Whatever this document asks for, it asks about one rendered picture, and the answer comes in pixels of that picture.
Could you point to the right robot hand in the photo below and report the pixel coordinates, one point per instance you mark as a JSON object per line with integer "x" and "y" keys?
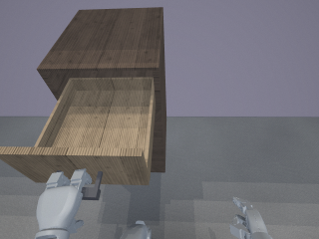
{"x": 242, "y": 227}

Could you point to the cabinet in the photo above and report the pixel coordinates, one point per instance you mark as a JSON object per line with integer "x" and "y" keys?
{"x": 113, "y": 43}

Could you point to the left robot hand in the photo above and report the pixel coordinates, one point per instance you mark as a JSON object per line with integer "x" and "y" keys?
{"x": 59, "y": 203}

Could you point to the left robot forearm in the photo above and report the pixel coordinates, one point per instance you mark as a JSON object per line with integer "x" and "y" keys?
{"x": 53, "y": 233}

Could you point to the left robot shin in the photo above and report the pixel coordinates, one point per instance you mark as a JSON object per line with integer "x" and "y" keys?
{"x": 140, "y": 222}

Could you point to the robot left thigh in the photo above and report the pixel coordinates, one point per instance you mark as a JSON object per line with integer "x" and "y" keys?
{"x": 137, "y": 231}

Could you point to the handle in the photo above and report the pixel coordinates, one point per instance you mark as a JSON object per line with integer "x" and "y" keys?
{"x": 92, "y": 193}

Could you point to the drawer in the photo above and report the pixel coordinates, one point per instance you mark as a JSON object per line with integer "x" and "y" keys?
{"x": 101, "y": 124}

